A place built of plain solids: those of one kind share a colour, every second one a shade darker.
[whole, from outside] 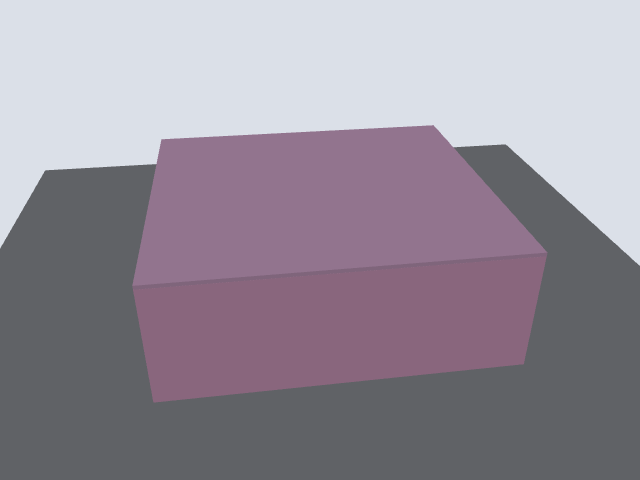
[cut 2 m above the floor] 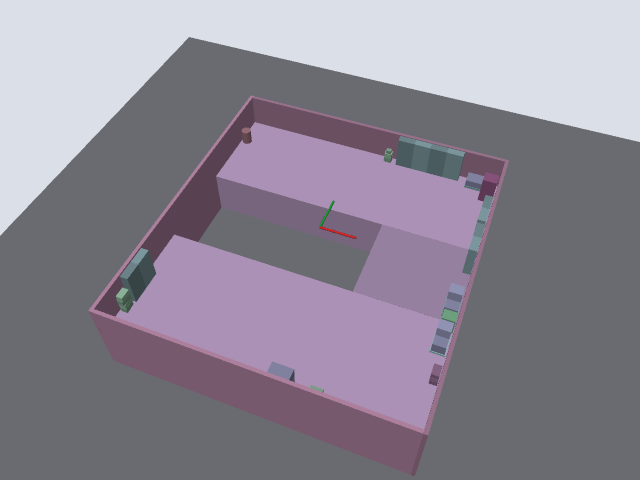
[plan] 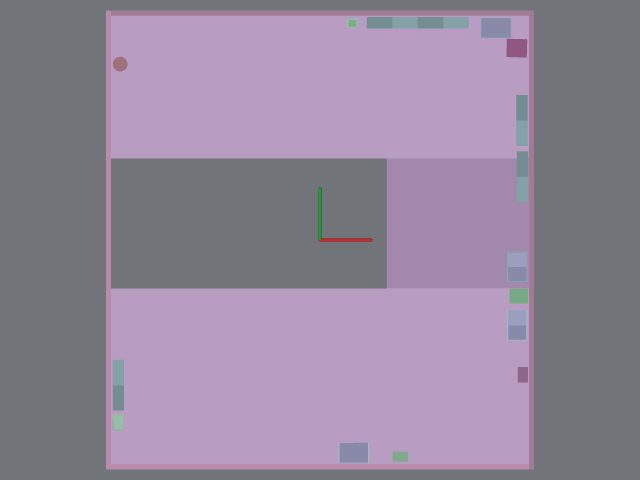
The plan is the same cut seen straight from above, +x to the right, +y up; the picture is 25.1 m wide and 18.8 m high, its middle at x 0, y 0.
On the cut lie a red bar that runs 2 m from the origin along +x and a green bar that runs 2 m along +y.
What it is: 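A closed shop hall without a stair; its walked floor is a deck 2.82 m over the shop floor, a U in plan, with 3 straight fronts toward the void, each bare or guarded by itself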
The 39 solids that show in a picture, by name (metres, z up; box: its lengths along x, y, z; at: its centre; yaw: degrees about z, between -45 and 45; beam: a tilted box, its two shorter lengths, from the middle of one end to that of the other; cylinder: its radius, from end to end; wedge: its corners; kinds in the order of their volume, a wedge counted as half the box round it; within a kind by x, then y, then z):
{
 "floor_1": {"box": [16.41, 6.91, 2.87], "at": [0.0, -5.35, 1.38]},
 "floor_2": {"box": [16.41, 5.61, 2.87], "at": [0.0, 6.0, 1.38]},
 "floor_3": {"box": [5.6, 5.09, 2.87], "at": [5.41, 0.65, 1.38]},
 "floor_4": {"box": [5.6, 0.04, 0.19], "at": [5.41, 3.19, 2.71]},
 "wall_1": {"box": [0.2, 17.97, 6.33], "at": [-8.29, 0.0, 3.11]},
 "wall_2": {"box": [16.37, 0.2, 6.33], "at": [0.0, -8.89, 3.11]},
 "wall_3": {"box": [16.37, 0.2, 6.33], "at": [0.0, 8.89, 3.11]},
 "wall_4": {"box": [0.2, 17.97, 6.33], "at": [8.29, 0.0, 3.11]},
 "roof_1": {"box": [16.77, 17.97, 0.2], "at": [0.0, 0.0, 6.38]},
 "shelving_1": {"box": [0.45, 1.0, 2.1], "at": [-7.9, -6.18, 3.87]},
 "shelving_2": {"box": [0.45, 1.0, 2.1], "at": [-7.9, -5.18, 3.87]},
 "shelving_3": {"box": [1.0, 0.45, 2.1], "at": [2.33, 8.51, 3.87]},
 "shelving_4": {"box": [1.0, 0.45, 2.1], "at": [3.33, 8.51, 3.87]},
 "shelving_5": {"box": [1.0, 0.45, 2.1], "at": [4.33, 8.51, 3.87]},
 "shelving_6": {"box": [1.0, 0.45, 2.1], "at": [5.33, 8.51, 3.87]},
 "shelving_7": {"box": [0.45, 1.0, 2.1], "at": [7.91, 4.18, 3.87]},
 "shelving_8": {"box": [0.45, 1.0, 2.1], "at": [7.91, 5.18, 3.87]},
 "shelving_9": {"box": [0.45, 1.0, 2.1], "at": [7.93, 1.97, 3.87]},
 "shelving_10": {"box": [0.45, 1.0, 2.1], "at": [7.93, 2.97, 3.87]},
 "load_1": {"box": [1.1, 0.78, 0.65], "at": [1.33, -8.33, 3.94], "yaw": 0.1},
 "load_2": {"box": [1.16, 0.76, 0.43], "at": [6.9, 8.31, 3.18], "yaw": -0.1},
 "load_3": {"box": [0.7, 1.15, 0.61], "at": [7.73, -3.33, 3.27], "yaw": -0.1},
 "load_4": {"box": [0.7, 0.58, 0.61], "at": [7.73, -3.06, 3.88]},
 "load_5": {"box": [0.72, 1.15, 0.62], "at": [7.73, -1.05, 3.27], "yaw": 0.1},
 "load_6": {"box": [0.72, 0.58, 0.62], "at": [7.73, -0.77, 3.9], "yaw": 0.3},
 "cage_trolley_1": {"box": [0.8, 0.72, 1.66], "at": [7.71, 7.51, 3.65], "yaw": -1.5},
 "bin_1": {"box": [0.72, 0.58, 1.06], "at": [7.78, -2.2, 3.35]},
 "carton_1": {"box": [0.38, 0.61, 0.32], "at": [-7.92, -7.13, 3.3], "yaw": 3.5},
 "carton_2": {"box": [0.38, 0.61, 0.32], "at": [-7.91, -7.15, 3.62], "yaw": -5.1},
 "carton_3": {"box": [0.38, 0.61, 0.32], "at": [-7.91, -7.14, 2.98], "yaw": 2.4},
 "carton_4": {"box": [0.38, 0.61, 0.32], "at": [-7.89, -7.13, 3.94], "yaw": -1.5},
 "carton_5": {"box": [0.31, 0.26, 0.23], "at": [1.27, 8.48, 3.6], "yaw": -1.0},
 "carton_6": {"box": [0.45, 0.37, 0.33], "at": [1.27, 8.5, 3.31], "yaw": 1.2},
 "carton_7": {"box": [0.61, 0.4, 0.31], "at": [3.14, -8.48, 3.89], "yaw": -1.0},
 "pallet_1": {"box": [1.2, 0.8, 0.14], "at": [1.32, -8.33, 2.89]},
 "pallet_2": {"box": [0.8, 1.2, 0.14], "at": [7.72, -3.34, 2.89]},
 "pallet_3": {"box": [0.8, 1.2, 0.14], "at": [7.73, -1.05, 2.89]},
 "drum_1": {"cylinder": 0.29, "from": [-7.83, 6.89, 2.82], "to": [-7.83, 6.89, 3.7]},
 "crate_1": {"box": [0.4, 0.6, 0.3], "at": [7.94, -5.27, 3.57], "yaw": -0.4}
}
